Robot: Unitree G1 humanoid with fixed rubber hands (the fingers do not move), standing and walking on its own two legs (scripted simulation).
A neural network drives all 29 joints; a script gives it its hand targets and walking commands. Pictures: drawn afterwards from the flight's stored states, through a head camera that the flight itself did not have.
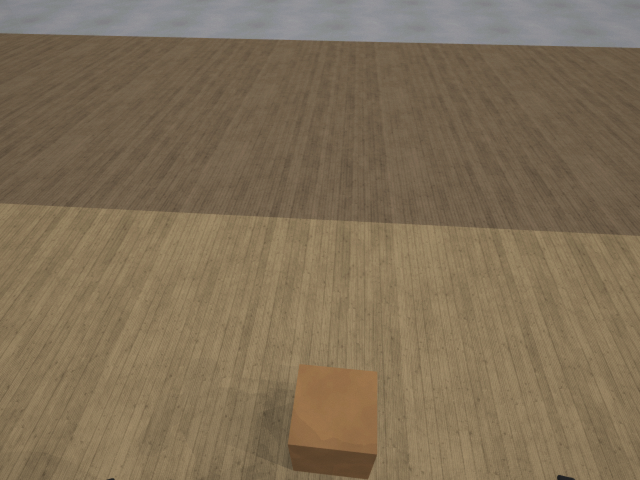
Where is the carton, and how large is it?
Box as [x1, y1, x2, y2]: [288, 364, 376, 478]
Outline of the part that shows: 299,364 288,439 288,447 293,470 367,478 376,455 376,372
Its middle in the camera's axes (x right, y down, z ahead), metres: +0.04 +0.51 +1.07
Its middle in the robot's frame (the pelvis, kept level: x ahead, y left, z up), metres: +0.41 -0.02 -0.66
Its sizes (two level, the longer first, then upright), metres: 0.210 0.200 0.250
